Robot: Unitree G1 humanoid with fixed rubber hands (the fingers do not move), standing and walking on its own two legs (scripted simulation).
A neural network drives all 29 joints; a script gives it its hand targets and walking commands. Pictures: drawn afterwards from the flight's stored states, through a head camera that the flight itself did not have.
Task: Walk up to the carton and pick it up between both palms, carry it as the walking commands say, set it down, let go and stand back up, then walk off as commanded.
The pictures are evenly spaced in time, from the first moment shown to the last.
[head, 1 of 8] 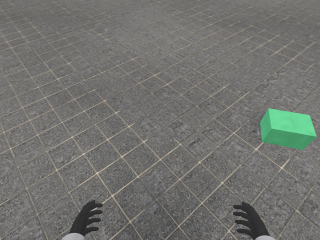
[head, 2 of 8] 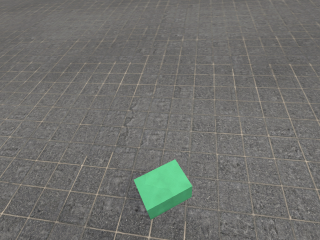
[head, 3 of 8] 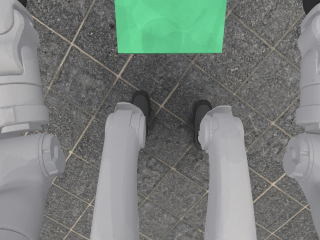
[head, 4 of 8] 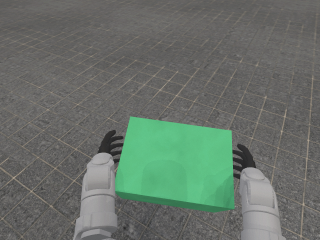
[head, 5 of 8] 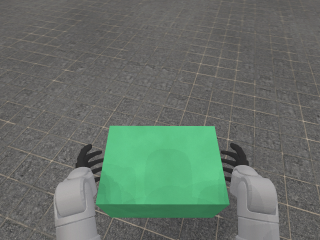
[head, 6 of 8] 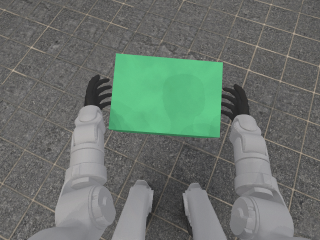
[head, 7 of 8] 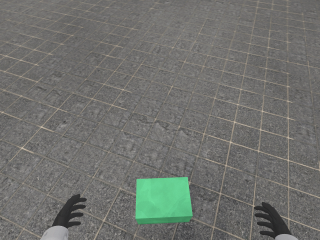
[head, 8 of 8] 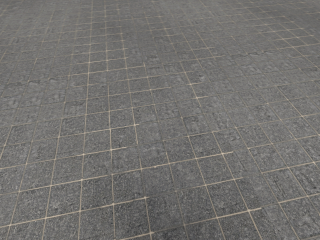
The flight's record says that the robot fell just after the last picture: no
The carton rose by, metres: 0.73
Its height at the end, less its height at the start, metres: +0.00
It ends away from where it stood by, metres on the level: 2.88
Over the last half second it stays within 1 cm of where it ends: yes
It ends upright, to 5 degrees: yes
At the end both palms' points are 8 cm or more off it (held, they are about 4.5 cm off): yes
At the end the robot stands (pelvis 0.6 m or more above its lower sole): yes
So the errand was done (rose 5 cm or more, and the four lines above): yes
